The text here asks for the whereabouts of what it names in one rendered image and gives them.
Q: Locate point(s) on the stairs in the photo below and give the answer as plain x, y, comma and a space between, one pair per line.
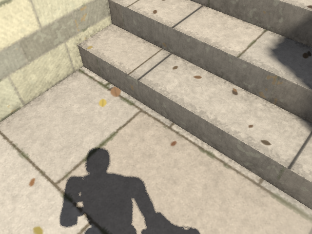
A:
236, 74

